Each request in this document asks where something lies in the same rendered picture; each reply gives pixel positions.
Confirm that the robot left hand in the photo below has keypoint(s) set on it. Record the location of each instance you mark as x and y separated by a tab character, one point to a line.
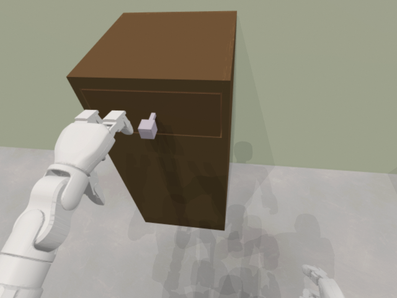
84	144

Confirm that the robot left forearm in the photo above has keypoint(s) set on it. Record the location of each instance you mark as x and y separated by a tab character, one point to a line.
39	231

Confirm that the drawer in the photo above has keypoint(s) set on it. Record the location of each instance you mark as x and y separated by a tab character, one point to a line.
177	112

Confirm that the robot right hand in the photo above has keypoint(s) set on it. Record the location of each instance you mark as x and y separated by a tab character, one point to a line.
328	288

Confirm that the handle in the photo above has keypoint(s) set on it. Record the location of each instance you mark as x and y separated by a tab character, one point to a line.
148	128

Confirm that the cabinet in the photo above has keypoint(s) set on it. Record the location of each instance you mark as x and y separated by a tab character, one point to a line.
173	179

